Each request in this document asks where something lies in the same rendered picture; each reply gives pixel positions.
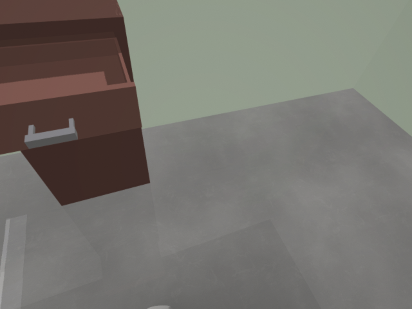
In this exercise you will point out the cabinet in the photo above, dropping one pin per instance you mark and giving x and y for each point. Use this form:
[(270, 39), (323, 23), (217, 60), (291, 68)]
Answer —
[(80, 169)]

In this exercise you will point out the handle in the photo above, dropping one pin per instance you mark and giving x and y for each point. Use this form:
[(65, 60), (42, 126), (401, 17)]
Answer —
[(33, 139)]

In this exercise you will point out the drawer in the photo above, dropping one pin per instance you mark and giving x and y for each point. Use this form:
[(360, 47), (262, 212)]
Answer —
[(46, 84)]

